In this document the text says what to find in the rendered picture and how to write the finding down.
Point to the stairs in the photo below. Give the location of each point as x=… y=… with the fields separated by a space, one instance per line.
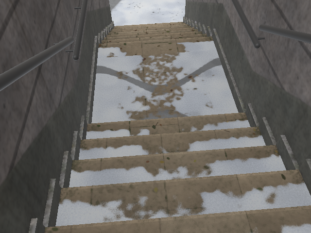
x=185 y=174
x=151 y=32

